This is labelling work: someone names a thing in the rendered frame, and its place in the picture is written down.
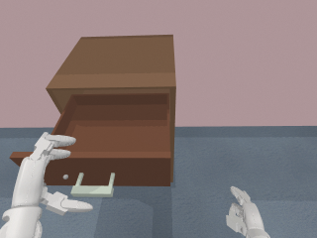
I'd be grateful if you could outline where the left robot forearm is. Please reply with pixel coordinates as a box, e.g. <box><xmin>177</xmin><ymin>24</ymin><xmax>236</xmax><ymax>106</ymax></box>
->
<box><xmin>0</xmin><ymin>205</ymin><xmax>43</xmax><ymax>238</ymax></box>

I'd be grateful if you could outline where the right robot forearm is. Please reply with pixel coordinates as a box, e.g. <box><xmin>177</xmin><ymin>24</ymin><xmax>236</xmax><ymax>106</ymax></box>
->
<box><xmin>246</xmin><ymin>228</ymin><xmax>270</xmax><ymax>238</ymax></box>

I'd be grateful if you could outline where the cabinet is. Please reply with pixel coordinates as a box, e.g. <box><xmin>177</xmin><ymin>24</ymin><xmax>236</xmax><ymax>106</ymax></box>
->
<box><xmin>46</xmin><ymin>35</ymin><xmax>176</xmax><ymax>182</ymax></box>

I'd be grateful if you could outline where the robot right hand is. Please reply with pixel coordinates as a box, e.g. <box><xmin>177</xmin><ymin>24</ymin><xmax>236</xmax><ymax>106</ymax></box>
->
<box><xmin>226</xmin><ymin>186</ymin><xmax>264</xmax><ymax>236</ymax></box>

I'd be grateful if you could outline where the handle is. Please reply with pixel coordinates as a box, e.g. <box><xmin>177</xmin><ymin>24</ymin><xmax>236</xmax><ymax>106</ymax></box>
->
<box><xmin>70</xmin><ymin>173</ymin><xmax>115</xmax><ymax>197</ymax></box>

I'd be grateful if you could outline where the drawer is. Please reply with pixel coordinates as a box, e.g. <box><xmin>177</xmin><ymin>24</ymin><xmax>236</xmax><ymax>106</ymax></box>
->
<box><xmin>10</xmin><ymin>93</ymin><xmax>171</xmax><ymax>186</ymax></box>

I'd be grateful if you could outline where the robot left hand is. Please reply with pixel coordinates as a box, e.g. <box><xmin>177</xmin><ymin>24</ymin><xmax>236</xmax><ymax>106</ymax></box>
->
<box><xmin>11</xmin><ymin>132</ymin><xmax>93</xmax><ymax>216</ymax></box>

